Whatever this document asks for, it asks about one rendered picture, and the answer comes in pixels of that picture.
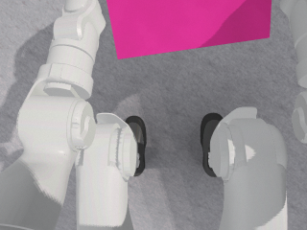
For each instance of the carton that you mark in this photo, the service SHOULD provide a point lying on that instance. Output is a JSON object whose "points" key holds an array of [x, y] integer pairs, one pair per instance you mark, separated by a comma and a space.
{"points": [[149, 27]]}

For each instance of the robot right foot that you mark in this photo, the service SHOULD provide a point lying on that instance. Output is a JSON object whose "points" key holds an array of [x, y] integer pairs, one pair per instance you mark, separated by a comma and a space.
{"points": [[208, 125]]}

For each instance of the left robot upper arm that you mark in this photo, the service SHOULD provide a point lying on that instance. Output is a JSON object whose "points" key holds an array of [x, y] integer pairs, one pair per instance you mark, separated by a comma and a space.
{"points": [[52, 131]]}

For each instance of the left robot forearm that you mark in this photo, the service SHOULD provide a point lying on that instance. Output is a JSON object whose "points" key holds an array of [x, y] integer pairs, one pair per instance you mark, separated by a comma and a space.
{"points": [[72, 53]]}

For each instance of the right robot forearm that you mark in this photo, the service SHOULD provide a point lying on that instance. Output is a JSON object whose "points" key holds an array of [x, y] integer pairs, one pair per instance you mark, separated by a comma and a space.
{"points": [[296, 10]]}

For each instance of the robot left shin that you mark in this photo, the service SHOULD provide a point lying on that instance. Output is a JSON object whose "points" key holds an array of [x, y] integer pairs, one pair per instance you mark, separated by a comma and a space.
{"points": [[109, 118]]}

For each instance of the right robot upper arm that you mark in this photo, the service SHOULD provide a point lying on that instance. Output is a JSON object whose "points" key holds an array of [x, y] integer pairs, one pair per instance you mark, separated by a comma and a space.
{"points": [[299, 117]]}

